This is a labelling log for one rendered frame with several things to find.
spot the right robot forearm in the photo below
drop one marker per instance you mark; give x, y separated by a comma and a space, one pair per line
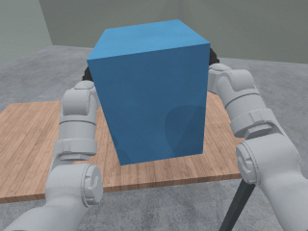
249, 116

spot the left robot forearm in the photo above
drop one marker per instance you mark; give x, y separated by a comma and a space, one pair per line
76, 141

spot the robot left hand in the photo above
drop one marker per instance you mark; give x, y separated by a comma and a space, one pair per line
87, 75

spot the robot right hand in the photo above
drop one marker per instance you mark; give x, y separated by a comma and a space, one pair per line
213, 59

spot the carton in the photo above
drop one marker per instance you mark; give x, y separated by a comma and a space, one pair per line
151, 80

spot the robot left upper arm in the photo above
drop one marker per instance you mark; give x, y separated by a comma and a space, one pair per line
70, 192

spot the table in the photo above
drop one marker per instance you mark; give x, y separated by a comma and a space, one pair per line
28, 132

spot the robot right upper arm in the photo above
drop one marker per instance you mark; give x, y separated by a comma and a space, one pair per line
270, 162

